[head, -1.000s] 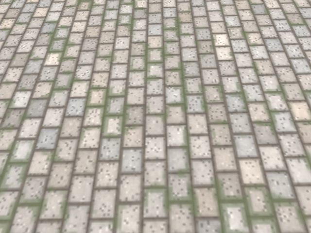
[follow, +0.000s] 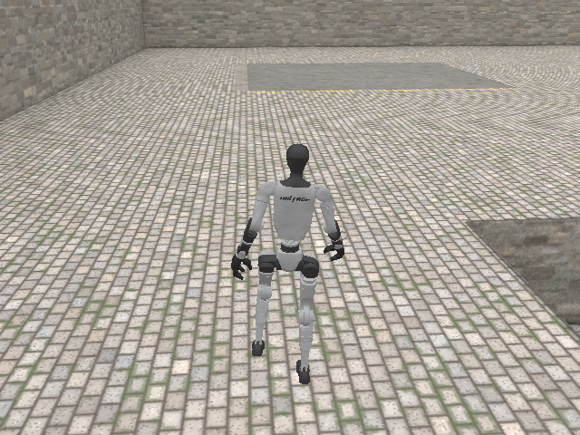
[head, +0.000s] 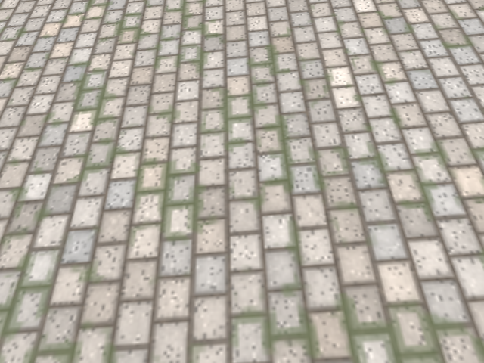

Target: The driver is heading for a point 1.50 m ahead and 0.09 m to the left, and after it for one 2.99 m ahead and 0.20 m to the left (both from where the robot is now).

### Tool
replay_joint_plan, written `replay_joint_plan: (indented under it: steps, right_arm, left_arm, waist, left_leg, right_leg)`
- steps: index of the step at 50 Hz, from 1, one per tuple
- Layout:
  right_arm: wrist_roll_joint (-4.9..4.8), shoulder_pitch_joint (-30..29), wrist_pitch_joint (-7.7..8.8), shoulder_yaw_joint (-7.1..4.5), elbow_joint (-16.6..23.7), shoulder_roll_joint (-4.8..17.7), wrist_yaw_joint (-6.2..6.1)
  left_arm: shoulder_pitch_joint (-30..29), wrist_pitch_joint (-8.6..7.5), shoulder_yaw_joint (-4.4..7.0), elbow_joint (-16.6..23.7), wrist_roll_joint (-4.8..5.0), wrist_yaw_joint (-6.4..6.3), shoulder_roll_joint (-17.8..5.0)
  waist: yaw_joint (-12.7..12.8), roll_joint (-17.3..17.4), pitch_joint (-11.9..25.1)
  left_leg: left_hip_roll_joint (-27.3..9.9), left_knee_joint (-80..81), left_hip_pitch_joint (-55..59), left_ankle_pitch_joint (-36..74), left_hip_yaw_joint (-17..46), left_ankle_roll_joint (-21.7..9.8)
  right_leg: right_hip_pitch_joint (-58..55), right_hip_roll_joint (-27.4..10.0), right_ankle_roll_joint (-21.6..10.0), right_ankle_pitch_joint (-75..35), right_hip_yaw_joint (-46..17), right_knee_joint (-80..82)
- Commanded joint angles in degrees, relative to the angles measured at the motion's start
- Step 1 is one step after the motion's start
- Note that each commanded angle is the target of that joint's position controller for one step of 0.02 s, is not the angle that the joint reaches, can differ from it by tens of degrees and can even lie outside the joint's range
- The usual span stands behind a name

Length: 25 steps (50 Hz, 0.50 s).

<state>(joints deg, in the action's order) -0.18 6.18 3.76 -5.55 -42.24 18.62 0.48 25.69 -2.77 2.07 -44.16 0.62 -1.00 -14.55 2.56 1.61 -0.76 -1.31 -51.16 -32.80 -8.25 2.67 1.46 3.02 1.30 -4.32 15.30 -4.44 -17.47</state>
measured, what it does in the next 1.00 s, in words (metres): walks ahead: left foot, then right foot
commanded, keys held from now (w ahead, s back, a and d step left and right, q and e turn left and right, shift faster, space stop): w+e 0.08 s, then w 0.58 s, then w+q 0.34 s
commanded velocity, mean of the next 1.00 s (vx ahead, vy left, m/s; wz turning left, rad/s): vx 0.47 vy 0.00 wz -0.07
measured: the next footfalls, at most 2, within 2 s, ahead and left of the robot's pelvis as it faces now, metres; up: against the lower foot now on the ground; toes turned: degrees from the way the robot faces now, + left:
left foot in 0.28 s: +0.32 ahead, +0.14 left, +0.00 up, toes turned -8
right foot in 0.76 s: +0.58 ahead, -0.17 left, +0.00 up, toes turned -9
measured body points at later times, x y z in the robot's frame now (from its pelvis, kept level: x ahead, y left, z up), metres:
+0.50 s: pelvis +0.27 +0.04 -0.01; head +0.30 +0.04 +0.44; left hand +0.44 +0.28 -0.11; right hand +0.29 -0.24 -0.13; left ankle +0.28 +0.14 -0.75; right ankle +0.28 -0.11 -0.68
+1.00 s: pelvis +0.55 -0.07 -0.01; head +0.57 -0.08 +0.44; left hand +0.63 +0.21 -0.11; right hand +0.66 -0.35 -0.12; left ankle +0.60 +0.09 -0.67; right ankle +0.54 -0.16 -0.75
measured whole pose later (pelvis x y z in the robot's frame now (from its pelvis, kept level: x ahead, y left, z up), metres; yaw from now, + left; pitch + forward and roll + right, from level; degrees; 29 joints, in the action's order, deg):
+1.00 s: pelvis +0.55 -0.07 -0.01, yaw -1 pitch +0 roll -1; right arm -1.7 12.5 1.6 -3.6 -45.0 18.4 0.2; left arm 17.5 -6.0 3.3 -43.9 -0.8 0.8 -15.3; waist 2.1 3.0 -2.4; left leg -4.9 -62.0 -35.3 -13.1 3.6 0.2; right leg 8.5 1.0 -2.8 10.3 8.4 -18.3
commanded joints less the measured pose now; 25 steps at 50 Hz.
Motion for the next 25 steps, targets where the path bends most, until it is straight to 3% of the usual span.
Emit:
replay_joint_plan:
  steps: [1,7,9,11,12,13,14,15,16,17,18,19,20,21,23,25]
  right_arm:
    - [-0.06,-9.66,1.79,-0.01,5.67,1.82,0.38]
    - [-0.71,-16.29,3.09,1.17,7.91,1.0,2.15]
    - [-0.85,-15.72,3.58,1.08,7.96,1.8,2.58]
    - [-0.98,-12.47,3.86,0.42,7.43,3.72,2.48]
    - [-0.89,-8.61,3.89,-0.3,6.61,5.26,2.07]
    - [-0.8,-0.91,3.81,-1.33,4.67,7.31,1.48]
    - [0.0,10.12,3.64,-1.83,3.03,9.39,1.02]
    - [0.75,18.22,3.24,-3.07,0.63,14.56,1.06]
    - [-0.22,18.21,3.55,-1.67,-0.53,9.18,1.8]
    - [-0.74,13.4,3.35,-0.63,-0.25,5.81,1.47]
    - [-0.49,9.86,2.91,-0.11,0.14,4.46,1.13]
    - [-0.01,7.7,2.53,0.41,0.01,3.19,1.01]
    - [0.7,6.52,2.61,0.92,0.03,2.17,0.89]
    - [0.75,6.02,2.71,1.06,-0.21,1.88,0.81]
    - [-0.07,6.4,3.18,0.96,-1.17,2.64,0.67]
    - [-0.44,7.03,3.3,0.58,-1.86,4.54,0.4]
  left_arm:
    - [0.69,-0.73,2.85,3.52,0.15,-0.79,-10.43]
    - [3.77,0.02,3.2,2.03,0.77,-0.99,-10.85]
    - [3.62,0.28,3.28,1.59,0.86,-1.02,-10.97]
    - [2.41,0.57,3.63,1.54,0.72,-1.06,-11.8]
    - [1.66,0.73,3.71,1.72,0.53,-1.06,-12.04]
    - [0.89,0.88,3.36,1.96,0.28,-0.98,-11.29]
    - [0.01,0.89,2.45,3.13,-0.59,-0.89,-9.34]
    - [7.82,0.16,0.43,4.06,-0.35,-0.58,-1.85]
    - [7.03,-0.74,0.86,3.35,1.54,-0.57,-5.82]
    - [-0.3,-1.18,2.12,4.55,2.7,-0.29,-10.18]
    - [-5.26,-1.55,1.94,5.59,2.07,-0.15,-10.4]
    - [-8.27,-1.91,2.0,6.21,0.89,0.08,-9.72]
    - [-8.21,-1.82,2.18,6.2,0.46,0.34,-9.11]
    - [-7.15,-1.56,1.95,5.83,0.53,0.62,-7.86]
    - [-7.12,-1.04,1.2,5.89,0.31,0.87,-5.43]
    - [-11.17,-1.13,0.59,7.57,-0.48,0.88,-4.68]
  waist:
    - [1.06,-7.34,-3.21]
    - [4.09,-9.26,-5.57]
    - [3.48,-10.18,-5.7]
    - [1.31,-12.04,-4.64]
    - [-0.94,-12.74,-1.82]
    - [-4.97,-11.92,3.85]
    - [-9.9,-9.41,13.08]
    - [-6.91,9.8,23.82]
    - [-7.8,13.1,22.56]
    - [-7.82,8.44,11.3]
    - [-6.9,3.25,5.92]
    - [-5.48,1.08,2.19]
    - [-3.6,2.07,1.1]
    - [-2.52,3.28,0.95]
    - [-1.58,3.53,-0.34]
    - [-2.11,2.5,-2.19]
  left_leg:
    - [0.61,8.42,-9.62,7.06,0.1,1.79]
    - [1.5,19.9,-3.94,10.58,-1.35,1.91]
    - [1.62,22.13,-1.01,9.72,-1.69,0.6]
    - [2.29,23.13,3.36,6.15,-2.6,-1.48]
    - [3.76,23.89,8.8,4.45,-4.11,-3.05]
    - [4.08,25.21,19.61,6.05,-4.86,-5.36]
    - [-3.18,22.04,38.2,4.16,2.79,-9.29]
    - [-19.01,24.83,60.03,-8.44,31.69,-19.04]
    - [-21.46,35.0,57.91,-17.19,44.88,-19.86]
    - [-19.38,35.79,49.01,-19.03,35.12,-17.19]
    - [-16.95,36.47,40.44,-14.09,26.85,-15.66]
    - [-14.49,37.92,33.29,-7.73,21.45,-15.08]
    - [-12.48,39.51,28.97,-3.62,17.7,-14.59]
    - [-11.53,41.0,26.47,-1.46,15.63,-14.78]
    - [-11.25,43.37,23.16,2.82,11.71,-15.91]
    - [-10.89,45.08,21.57,6.23,8.38,-16.4]
  right_leg:
    - [-3.97,-10.86,-6.72,-7.26,-12.11,8.23]
    - [-1.12,-11.67,-6.68,-10.16,-12.06,6.07]
    - [-2.1,-12.9,-6.11,-13.49,-12.78,4.94]
    - [-4.04,-14.0,-5.06,-24.03,-12.83,1.99]
    - [-4.85,-13.18,-4.28,-35.94,-11.68,-2.9]
    - [-3.5,-10.51,-2.81,-44.83,-9.02,-12.18]
    - [6.38,-8.27,-1.23,-36.5,-8.5,-26.69]
    - [28.11,2.22,3.29,0.36,-5.06,-49.78]
    - [35.24,2.88,3.22,16.32,-8.48,-57.35]
    - [39.48,-0.68,2.72,12.67,-7.34,-59.57]
    - [38.4,-3.62,2.22,8.22,-4.74,-57.67]
    - [37.02,-5.52,2.22,5.33,-3.16,-54.27]
    - [34.35,-7.34,2.2,3.21,-2.89,-51.71]
    - [32.41,-7.98,2.43,2.37,-2.37,-50.0]
    - [32.37,-8.83,3.44,1.96,-0.79,-45.86]
    - [33.99,-9.3,4.77,-2.27,0.6,-38.91]
Keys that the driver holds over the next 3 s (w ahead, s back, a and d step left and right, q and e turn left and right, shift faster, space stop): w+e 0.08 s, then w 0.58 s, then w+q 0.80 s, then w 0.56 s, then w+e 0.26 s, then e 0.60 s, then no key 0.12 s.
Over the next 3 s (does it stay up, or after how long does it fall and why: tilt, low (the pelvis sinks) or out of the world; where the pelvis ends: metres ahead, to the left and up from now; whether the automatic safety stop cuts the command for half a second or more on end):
stays up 1.42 0.15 -0.01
